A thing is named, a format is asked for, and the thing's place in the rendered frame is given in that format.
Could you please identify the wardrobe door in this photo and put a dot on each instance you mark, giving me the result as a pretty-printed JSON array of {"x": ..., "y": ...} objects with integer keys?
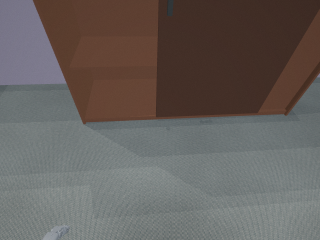
[
  {"x": 222, "y": 57},
  {"x": 299, "y": 67}
]

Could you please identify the robot left hand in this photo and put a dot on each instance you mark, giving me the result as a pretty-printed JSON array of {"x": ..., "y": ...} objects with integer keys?
[{"x": 56, "y": 233}]

